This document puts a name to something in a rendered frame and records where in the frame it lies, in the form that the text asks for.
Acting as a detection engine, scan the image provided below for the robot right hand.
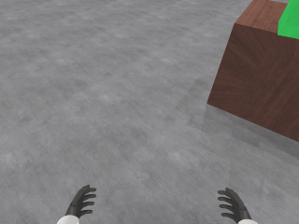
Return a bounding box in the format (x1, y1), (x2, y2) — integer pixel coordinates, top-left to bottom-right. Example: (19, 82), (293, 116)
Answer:
(218, 188), (252, 224)

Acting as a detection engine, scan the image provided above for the carton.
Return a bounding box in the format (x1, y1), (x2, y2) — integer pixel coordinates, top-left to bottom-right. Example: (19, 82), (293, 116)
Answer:
(278, 0), (299, 39)

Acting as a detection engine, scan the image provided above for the robot left hand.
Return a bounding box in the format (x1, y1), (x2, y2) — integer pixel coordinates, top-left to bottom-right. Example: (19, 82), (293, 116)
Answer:
(64, 185), (96, 218)

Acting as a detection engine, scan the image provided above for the robot left forearm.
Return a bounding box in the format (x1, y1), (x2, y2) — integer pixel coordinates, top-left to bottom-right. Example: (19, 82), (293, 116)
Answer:
(57, 215), (79, 224)

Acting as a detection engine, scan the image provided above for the pedestal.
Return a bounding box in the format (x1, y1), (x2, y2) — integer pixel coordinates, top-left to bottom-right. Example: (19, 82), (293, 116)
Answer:
(206, 0), (299, 142)

